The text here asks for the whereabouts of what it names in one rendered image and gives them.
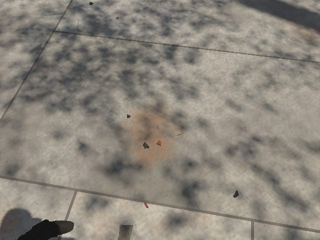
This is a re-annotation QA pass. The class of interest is robot left hand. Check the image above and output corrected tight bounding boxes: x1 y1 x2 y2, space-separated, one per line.
15 219 74 240

